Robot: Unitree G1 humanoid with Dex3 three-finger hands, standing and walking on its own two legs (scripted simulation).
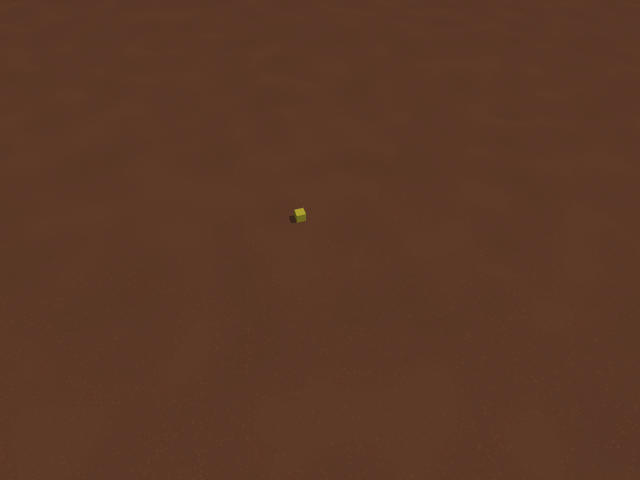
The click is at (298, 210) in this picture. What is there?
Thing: cube
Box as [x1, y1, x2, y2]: [294, 208, 305, 222]
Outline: 303,208 294,210 297,222 305,220 305,213
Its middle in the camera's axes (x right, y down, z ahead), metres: -0.08 -0.09 +1.72
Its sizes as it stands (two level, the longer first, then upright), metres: 0.042 0.042 0.042
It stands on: the floor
